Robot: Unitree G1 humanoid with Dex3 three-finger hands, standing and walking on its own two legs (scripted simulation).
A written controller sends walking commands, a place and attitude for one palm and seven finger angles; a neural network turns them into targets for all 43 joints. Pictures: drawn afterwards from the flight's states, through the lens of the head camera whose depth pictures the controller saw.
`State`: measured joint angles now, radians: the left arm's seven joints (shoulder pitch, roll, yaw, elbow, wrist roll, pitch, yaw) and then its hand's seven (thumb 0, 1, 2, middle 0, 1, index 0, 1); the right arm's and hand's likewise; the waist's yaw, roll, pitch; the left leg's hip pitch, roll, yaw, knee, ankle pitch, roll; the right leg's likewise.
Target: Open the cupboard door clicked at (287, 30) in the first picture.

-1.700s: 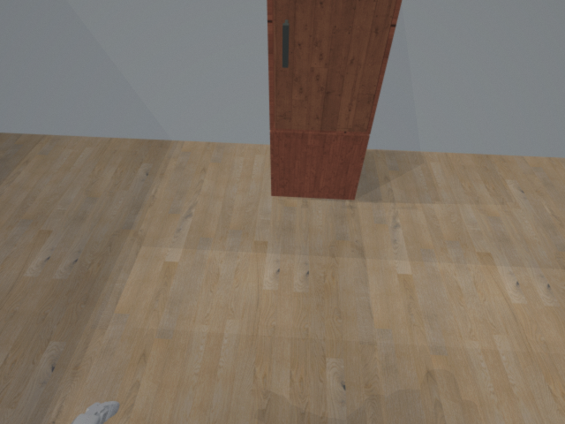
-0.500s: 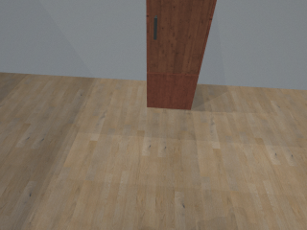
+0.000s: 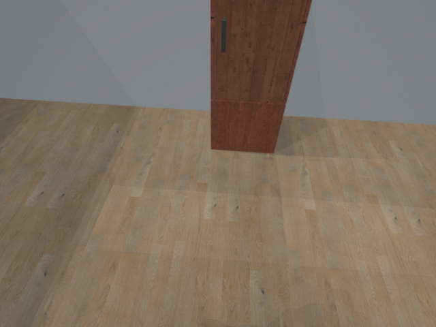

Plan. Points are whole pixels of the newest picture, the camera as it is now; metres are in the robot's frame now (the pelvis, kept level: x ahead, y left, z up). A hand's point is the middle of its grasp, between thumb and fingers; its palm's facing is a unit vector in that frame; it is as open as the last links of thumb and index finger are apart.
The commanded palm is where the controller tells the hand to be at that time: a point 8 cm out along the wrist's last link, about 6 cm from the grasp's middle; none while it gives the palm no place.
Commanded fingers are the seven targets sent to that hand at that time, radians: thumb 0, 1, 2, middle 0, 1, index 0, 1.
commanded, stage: walk to a spot facing it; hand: left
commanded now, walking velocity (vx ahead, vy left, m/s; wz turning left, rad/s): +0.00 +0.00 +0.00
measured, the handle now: (224, 34) +1.26 +0.06 +0.00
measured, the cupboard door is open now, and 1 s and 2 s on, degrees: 0 0 0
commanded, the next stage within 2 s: turn to face it in 1.38 s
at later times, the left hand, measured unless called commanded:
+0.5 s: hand out of the picture +0.12 +0.16 -0.19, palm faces -0.16 -0.97 -0.19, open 7.4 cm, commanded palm none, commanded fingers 0.00 0.90 0.90 -0.20 -0.30 -0.20 -0.30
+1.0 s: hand (176, 283) +0.26 +0.12 -0.20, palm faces -0.15 -0.98 -0.13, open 7.3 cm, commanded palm none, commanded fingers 0.00 0.90 0.90 -0.20 -0.30 -0.20 -0.30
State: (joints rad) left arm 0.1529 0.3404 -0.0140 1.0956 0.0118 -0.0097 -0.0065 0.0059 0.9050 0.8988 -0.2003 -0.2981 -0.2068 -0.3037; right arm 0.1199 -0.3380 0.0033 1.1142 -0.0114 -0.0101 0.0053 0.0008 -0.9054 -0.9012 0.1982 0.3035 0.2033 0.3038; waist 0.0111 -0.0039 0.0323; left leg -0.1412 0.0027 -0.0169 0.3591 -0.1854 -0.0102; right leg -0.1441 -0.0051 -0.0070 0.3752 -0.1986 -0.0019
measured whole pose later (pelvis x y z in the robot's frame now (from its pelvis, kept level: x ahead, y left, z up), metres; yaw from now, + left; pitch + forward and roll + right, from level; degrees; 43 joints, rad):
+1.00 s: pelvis +0.30 -0.04 -0.03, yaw -16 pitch -1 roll -2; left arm 0.47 0.13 0.03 1.12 0.02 -0.07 0.02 0.00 0.91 0.90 -0.20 -0.30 -0.21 -0.30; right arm 0.10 -0.15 -0.04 0.98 -0.03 -0.05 0.03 0.00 -0.91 -0.90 0.19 0.30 0.20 0.30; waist 0.06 -0.01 0.03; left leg -0.46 0.08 0.11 0.62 -0.15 0.01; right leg 0.06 0.03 0.00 0.44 -0.47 -0.01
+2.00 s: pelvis +0.46 -0.06 -0.03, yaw -21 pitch +0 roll -1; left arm 0.15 0.21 0.08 0.96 0.02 0.05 0.02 -0.01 0.91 0.90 -0.20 -0.30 -0.21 -0.30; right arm 0.24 -0.17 -0.07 0.97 -0.03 0.02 0.00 0.00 -0.92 -0.90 0.19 0.30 0.20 0.30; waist -0.03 -0.05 0.06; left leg -0.37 0.05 0.12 0.72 -0.36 0.05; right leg -0.41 -0.13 -0.16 0.95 -0.51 0.05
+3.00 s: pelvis +0.46 -0.09 -0.01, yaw -1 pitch -1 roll +0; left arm 0.44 0.20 0.04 1.14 0.03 0.02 -0.01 0.01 0.91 0.90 -0.20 -0.30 -0.20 -0.30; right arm 0.21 -0.14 -0.04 1.02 -0.03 -0.03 0.00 0.00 -0.91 -0.90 0.19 0.30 0.20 0.30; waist 0.05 -0.05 0.01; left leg -0.13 0.03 0.11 0.48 -0.34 0.01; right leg -0.32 -0.08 -0.11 0.86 -0.45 0.01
